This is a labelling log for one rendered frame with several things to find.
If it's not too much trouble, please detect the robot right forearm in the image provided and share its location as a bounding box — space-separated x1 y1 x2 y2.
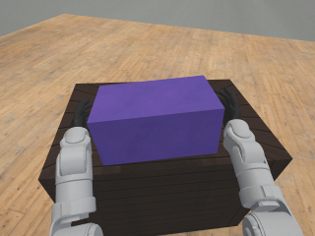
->
222 119 304 236

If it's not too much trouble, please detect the robot right upper arm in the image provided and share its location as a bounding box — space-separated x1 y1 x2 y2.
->
242 211 303 236

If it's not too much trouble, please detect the robot left upper arm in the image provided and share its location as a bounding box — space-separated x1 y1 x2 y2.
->
53 222 103 236

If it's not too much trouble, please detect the pedestal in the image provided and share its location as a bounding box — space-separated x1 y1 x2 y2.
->
37 79 293 236

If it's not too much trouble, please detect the robot left hand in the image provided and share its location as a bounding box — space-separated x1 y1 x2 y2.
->
70 97 94 132

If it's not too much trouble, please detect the robot right hand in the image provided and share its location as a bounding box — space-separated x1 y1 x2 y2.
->
213 87 242 127

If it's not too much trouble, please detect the carton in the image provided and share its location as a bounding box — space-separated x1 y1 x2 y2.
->
87 75 225 166

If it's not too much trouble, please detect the robot left forearm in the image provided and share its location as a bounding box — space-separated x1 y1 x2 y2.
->
49 127 96 236

